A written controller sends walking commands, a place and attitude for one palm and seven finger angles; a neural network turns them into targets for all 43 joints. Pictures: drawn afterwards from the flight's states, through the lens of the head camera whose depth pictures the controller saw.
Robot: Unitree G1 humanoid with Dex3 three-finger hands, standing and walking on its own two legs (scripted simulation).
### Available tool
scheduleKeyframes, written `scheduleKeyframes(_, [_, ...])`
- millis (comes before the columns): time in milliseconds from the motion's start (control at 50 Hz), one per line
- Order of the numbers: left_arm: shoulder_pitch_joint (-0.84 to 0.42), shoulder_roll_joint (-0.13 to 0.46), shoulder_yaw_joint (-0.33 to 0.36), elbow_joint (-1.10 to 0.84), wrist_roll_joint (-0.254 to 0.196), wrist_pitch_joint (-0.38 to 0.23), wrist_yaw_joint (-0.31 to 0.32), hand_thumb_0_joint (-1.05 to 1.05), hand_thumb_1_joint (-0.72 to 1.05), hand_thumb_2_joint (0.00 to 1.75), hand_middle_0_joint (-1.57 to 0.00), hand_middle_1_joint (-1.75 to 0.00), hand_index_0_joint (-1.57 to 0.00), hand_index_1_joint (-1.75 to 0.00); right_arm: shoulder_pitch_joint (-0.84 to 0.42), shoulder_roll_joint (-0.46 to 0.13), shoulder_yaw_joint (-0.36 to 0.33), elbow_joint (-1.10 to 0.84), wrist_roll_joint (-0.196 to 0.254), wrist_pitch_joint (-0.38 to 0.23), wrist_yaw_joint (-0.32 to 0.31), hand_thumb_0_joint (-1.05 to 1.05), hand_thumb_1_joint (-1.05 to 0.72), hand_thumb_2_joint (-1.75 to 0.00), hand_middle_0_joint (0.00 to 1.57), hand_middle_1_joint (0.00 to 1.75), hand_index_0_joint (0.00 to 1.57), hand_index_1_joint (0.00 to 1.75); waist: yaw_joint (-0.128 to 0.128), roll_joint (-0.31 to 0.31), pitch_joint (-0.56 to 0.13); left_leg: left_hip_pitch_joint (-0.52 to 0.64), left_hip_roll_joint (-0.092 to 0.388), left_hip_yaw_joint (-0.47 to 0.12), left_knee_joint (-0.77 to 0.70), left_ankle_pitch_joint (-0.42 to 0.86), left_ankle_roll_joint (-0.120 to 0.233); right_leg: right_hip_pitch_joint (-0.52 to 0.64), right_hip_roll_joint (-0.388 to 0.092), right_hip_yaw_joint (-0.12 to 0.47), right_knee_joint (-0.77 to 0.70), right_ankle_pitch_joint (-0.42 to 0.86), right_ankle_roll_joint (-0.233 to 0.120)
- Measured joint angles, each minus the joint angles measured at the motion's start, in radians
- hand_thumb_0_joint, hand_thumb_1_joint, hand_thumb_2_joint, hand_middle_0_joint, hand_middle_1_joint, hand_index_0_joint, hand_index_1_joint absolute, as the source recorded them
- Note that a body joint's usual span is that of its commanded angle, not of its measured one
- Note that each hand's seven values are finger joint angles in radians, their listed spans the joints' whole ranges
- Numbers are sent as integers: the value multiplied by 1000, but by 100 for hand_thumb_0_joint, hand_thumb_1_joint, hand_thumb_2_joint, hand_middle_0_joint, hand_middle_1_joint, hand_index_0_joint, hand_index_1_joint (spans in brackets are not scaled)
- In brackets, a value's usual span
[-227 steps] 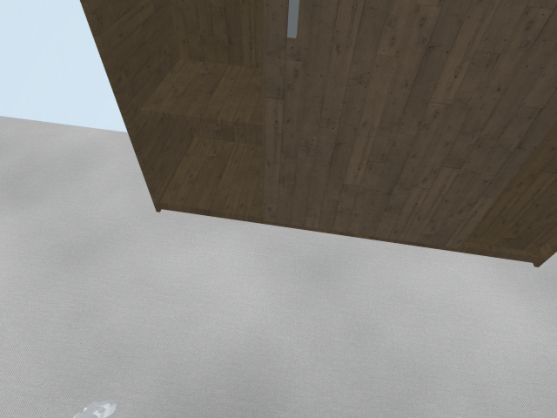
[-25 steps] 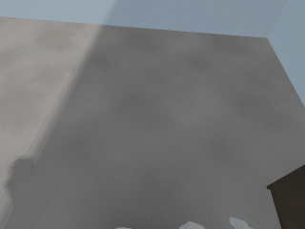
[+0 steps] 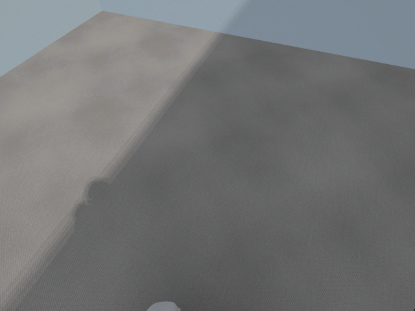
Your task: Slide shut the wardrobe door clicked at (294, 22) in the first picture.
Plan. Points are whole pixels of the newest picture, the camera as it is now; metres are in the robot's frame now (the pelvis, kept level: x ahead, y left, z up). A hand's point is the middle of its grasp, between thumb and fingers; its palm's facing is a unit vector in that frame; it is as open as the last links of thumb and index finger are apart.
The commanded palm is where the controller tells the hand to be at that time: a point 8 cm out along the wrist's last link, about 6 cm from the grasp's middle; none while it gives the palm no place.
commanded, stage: walk to a spot facing it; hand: right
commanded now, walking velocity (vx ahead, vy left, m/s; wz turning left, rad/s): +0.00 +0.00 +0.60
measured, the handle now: out of the picture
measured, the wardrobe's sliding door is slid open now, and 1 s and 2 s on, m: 0.50 0.50 0.50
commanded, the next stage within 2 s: turn to face it in 0.42 s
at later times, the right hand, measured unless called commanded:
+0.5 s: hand out of the picture +0.12 -0.14 -0.16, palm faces -0.17 +0.96 -0.20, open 7.4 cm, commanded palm none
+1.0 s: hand (289, 270) +0.24 -0.17 -0.17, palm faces -0.12 +0.97 -0.20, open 7.4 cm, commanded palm none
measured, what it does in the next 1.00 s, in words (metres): walks ahead: left foot, then right foot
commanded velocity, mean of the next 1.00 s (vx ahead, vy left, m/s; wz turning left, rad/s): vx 0.08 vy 0.00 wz -0.06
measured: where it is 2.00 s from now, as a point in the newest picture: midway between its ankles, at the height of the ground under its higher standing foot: outside the picture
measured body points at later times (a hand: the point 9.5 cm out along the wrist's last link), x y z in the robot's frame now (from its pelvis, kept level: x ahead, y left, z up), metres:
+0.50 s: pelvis +0.03 +0.04 +0.00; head +0.05 +0.04 +0.45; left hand +0.06 +0.31 -0.13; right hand +0.12 -0.19 -0.14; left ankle -0.01 +0.13 -0.74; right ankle +0.09 -0.09 -0.70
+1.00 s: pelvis +0.12 +0.00 +0.00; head +0.15 -0.01 +0.45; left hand +0.07 +0.23 -0.14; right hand +0.25 -0.22 -0.15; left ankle +0.08 +0.16 -0.68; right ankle +0.13 -0.07 -0.74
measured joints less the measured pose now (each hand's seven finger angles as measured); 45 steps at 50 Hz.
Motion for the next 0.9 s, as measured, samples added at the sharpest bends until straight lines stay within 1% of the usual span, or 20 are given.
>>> scheduleKeyframes(60, [9,18,13,18,1,5,-5,0,90,90,-20,-30,-20,-30,-24,14,9,-7,1,-14,-2,0,-91,-90,20,30,20,30,10,-21,9,56,-13,26,-135,15,19,-17,-31,-33,54,-25,21])
scheduleKeyframes(100, [28,31,21,22,-3,10,-10,0,90,90,-20,-30,-20,-30,-32,15,17,-24,1,-34,-5,0,-91,-90,20,30,20,30,13,-27,3,120,-20,39,-291,126,46,-45,-53,-51,129,-61,41])
scheduleKeyframes(120, [29,43,25,26,-5,18,-10,0,90,90,-20,-30,-20,-30,-42,21,20,-24,-1,-48,-11,0,-91,-90,20,30,20,30,12,-43,4,113,-32,38,-287,118,67,-80,-63,-22,206,-127,57])
scheduleKeyframes(160, [21,61,28,35,-6,45,-2,0,91,90,-20,-30,-20,-30,-58,35,29,-28,4,-63,-21,0,-91,-90,20,30,20,30,17,-68,13,97,-51,34,-254,96,100,-163,-34,99,390,-239,73])
scheduleKeyframes(200, [8,66,28,42,-4,61,2,1,91,90,-20,-30,-20,-30,-57,40,30,-33,8,-69,-30,0,-91,-90,20,30,20,30,13,-66,12,110,-64,15,-280,108,114,-223,0,173,526,-224,83])
scheduleKeyframes(260, [-8,65,25,38,3,59,-6,1,91,90,-20,-30,-20,-30,-43,40,35,-29,11,-73,-32,0,-91,-90,20,30,20,30,14,-58,-1,145,-84,-13,-358,154,121,-269,17,216,587,-126,102])
scheduleKeyframes(320, [-19,61,22,26,7,49,-14,1,91,90,-20,-30,-20,-30,-23,39,40,-19,10,-83,-27,0,-91,-90,20,30,20,30,11,-45,-20,175,-100,-39,-418,183,128,-282,24,235,563,-74,110])
scheduleKeyframes(420, [-43,62,20,14,7,36,-23,1,91,90,-20,-30,-20,-30,24,42,45,1,6,-100,-20,0,-90,-90,20,30,20,30,-8,-34,-44,211,-121,-80,-471,199,128,-271,40,252,473,-56,108])
scheduleKeyframes(520, [-71,56,13,-1,1,21,-25,1,91,90,-20,-30,-20,-30,75,38,44,28,1,-105,-20,0,-90,-90,20,30,20,30,-36,-15,-52,241,-127,-118,-485,183,112,-228,71,252,331,-81,94])
scheduleKeyframes(560, [-82,49,6,-8,-3,10,-22,1,91,90,-20,-30,-20,-30,93,31,41,42,0,-102,-22,0,-90,-90,21,30,20,30,-46,-2,-52,249,-124,-134,-472,164,100,-192,88,247,242,-83,84])
scheduleKeyframes(580, [-85,46,1,-11,-5,2,-19,1,91,90,-20,-30,-20,-30,100,27,40,52,0,-99,-24,0,-90,-90,21,30,20,30,-48,3,-52,253,-122,-139,-460,151,92,-166,96,242,183,-59,79])
scheduleKeyframes(600, [-86,44,-5,-12,-6,-8,-16,1,91,90,-20,-30,-20,-30,106,23,39,61,1,-96,-27,0,-90,-90,21,30,20,30,-47,6,-52,255,-122,-141,-442,132,84,-131,103,236,113,-16,74])
scheduleKeyframes(620, [-86,41,-12,-11,-6,-22,-12,1,91,90,-20,-30,-20,-30,112,19,39,71,3,-94,-31,0,-90,-90,20,30,20,30,-45,10,-52,251,-122,-144,-408,107,75,-99,109,229,55,29,45])
scheduleKeyframes(640, [-88,32,-19,-4,-3,-34,-10,0,91,90,-20,-30,-20,-30,111,12,38,84,6,-91,-35,0,-90,-90,20,30,20,30,-45,28,-49,232,-111,-145,-347,79,76,-92,121,216,60,33,5])
scheduleKeyframes(660, [-86,23,-27,2,-2,-38,-9,0,91,90,-20,-30,-20,-30,108,7,39,98,7,-87,-41,0,-91,-90,20,30,20,30,-47,39,-48,206,-102,-135,-268,22,74,-83,128,204,70,17,-22])
scheduleKeyframes(680, [-81,15,-35,9,-2,-38,-6,0,91,90,-20,-30,-20,-30,105,6,42,112,5,-83,-45,0,-91,-90,20,30,20,30,-44,42,-50,177,-96,-118,-187,-26,70,-70,132,197,67,3,-38])
scheduleKeyframes(720, [-61,-1,-45,28,-2,-35,1,0,91,90,-20,-30,-20,-30,89,6,48,133,2,-77,-47,0,-91,-90,20,30,20,30,-33,40,-54,124,-78,-80,-65,-50,58,-38,141,200,28,1,-53])
scheduleKeyframes(760, [-35,-17,-53,52,-4,-32,5,0,91,90,-20,-30,-20,-30,63,9,52,137,1,-75,-46,0,-91,-90,20,30,20,30,-23,36,-53,82,-56,-58,-8,-22,45,-12,155,214,-26,26,-58])
scheduleKeyframes(820, [0,-25,-43,87,-11,-22,15,0,93,90,-20,-30,-20,-30,20,19,51,123,4,-74,-47,0,-91,-90,20,30,20,30,-15,27,-49,24,-29,-59,41,28,24,7,178,239,-85,55,-69])
scheduleKeyframes(900, [45,-22,-29,113,-11,-7,7,0,94,90,-20,-30,-21,-30,-31,29,41,93,3,-66,-53,0,-91,-90,20,30,20,30,0,21,-45,-40,-10,-73,104,69,-1,11,205,276,-114,70,-76])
